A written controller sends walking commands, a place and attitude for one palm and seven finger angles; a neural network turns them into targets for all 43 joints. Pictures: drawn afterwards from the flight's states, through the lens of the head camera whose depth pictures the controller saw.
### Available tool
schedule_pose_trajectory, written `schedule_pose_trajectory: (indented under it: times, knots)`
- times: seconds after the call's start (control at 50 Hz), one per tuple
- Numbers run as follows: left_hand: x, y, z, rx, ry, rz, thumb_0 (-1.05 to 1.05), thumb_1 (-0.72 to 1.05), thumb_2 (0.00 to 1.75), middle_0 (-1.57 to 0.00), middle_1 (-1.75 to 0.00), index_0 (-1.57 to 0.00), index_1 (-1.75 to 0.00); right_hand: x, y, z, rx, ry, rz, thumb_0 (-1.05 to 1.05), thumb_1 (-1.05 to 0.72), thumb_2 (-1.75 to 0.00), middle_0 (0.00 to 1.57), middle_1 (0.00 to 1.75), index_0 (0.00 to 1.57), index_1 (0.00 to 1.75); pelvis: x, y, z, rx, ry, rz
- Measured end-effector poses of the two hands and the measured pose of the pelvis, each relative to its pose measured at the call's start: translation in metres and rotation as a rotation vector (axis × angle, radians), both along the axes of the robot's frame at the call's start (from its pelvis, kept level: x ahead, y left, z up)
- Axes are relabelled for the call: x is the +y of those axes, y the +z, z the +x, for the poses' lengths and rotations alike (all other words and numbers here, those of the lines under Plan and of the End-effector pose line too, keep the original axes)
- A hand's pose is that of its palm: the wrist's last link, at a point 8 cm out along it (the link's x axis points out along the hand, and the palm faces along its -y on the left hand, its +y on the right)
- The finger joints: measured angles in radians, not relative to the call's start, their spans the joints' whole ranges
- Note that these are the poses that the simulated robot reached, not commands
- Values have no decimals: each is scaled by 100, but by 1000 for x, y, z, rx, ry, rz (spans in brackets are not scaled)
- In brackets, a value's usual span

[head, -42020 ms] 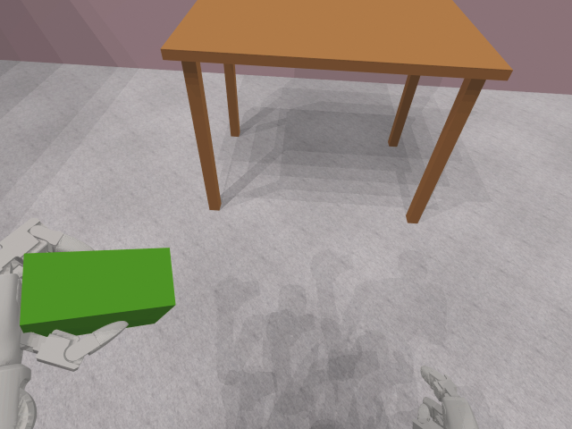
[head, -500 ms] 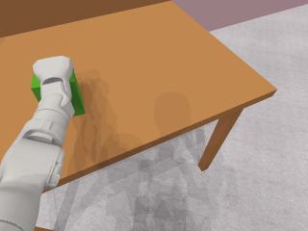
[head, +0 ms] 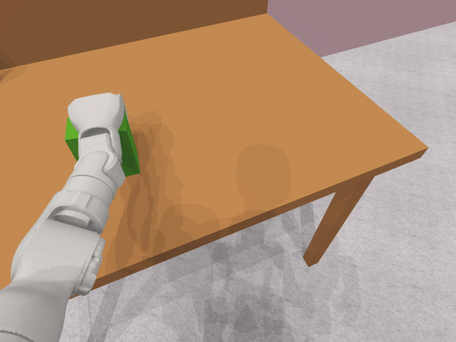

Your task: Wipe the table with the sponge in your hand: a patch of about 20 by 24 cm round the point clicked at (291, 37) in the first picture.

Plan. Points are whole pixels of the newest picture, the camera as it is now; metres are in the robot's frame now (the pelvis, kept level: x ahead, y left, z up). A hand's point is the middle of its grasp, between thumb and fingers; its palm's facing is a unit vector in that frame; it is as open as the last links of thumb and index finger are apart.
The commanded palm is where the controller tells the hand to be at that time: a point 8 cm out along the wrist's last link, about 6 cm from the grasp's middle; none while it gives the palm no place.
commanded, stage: wipe back along the third lane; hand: left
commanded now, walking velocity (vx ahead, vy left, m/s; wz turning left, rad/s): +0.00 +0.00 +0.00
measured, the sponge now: (109, 155) +0.46 +0.26 +0.06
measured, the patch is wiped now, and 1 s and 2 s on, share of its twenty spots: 1.00 1.00 1.00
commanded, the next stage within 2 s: slide back across to the middle lane in 1.28 s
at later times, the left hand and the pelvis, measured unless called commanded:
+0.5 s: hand (117, 151) +0.42 +0.21 +0.11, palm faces +0.03 +0.00 -1.00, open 10.1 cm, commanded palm +0.38 +0.20 +0.14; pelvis +0.01 +0.00 +0.00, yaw +1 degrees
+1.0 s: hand (120, 178) +0.36 +0.19 +0.11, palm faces +0.10 -0.04 -0.99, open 10.1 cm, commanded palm +0.31 +0.18 +0.13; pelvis +0.00 +0.00 +0.00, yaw +0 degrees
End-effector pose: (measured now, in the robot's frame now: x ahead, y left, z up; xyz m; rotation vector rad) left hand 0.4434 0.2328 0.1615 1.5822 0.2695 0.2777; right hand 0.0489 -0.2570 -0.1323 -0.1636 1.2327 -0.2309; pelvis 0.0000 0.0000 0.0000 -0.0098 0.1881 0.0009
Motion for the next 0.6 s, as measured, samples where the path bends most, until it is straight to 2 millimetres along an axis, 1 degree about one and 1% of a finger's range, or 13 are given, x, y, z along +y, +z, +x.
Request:
schedule_pose_trajectory:
  times: [0.1,0.22,0.28,0.34,0.4,0.46,0.52,0.6]
  knots:
    - [-9,1,-7,-4,7,20,0,-50,105,-71,-132,-74,-134,9,3,44,-78,54,18,1,-90,-90,20,30,20,30,3,1,3,-16,9,0]
    - [-15,1,-19,-12,17,-14,0,-50,105,-70,-132,-73,-134,22,13,99,-190,113,38,1,-90,-90,20,30,20,30,4,2,8,-34,11,2]
    - [-20,1,-27,-20,16,-11,0,-50,105,-70,-133,-73,-134,28,19,121,-235,146,45,1,-90,-90,20,30,20,30,4,2,9,-44,18,2]
    - [-23,0,-34,-27,18,-14,0,-50,105,-70,-133,-73,-134,33,25,140,-268,175,48,1,-90,-90,20,30,20,30,3,2,10,-54,21,3]
    - [-26,0,-38,-26,27,-14,0,-49,105,-70,-133,-73,-134,38,30,152,-292,198,50,1,-90,-90,20,30,20,30,2,1,10,-61,25,4]
    - [-27,-1,-41,-25,35,-20,0,-49,105,-70,-133,-73,-134,40,33,159,-307,213,51,1,-90,-90,20,30,20,30,0,1,10,-66,25,5]
    - [-28,-1,-45,-28,36,-28,0,-49,105,-69,-133,-72,-135,42,34,161,-313,218,55,1,-90,-90,20,30,20,30,-1,1,10,-69,23,5]
    - [-32,-1,-52,-39,23,-24,-1,-49,105,-69,-133,-72,-135,42,31,158,-309,220,66,1,-90,-90,20,30,20,30,-1,0,11,-76,22,5]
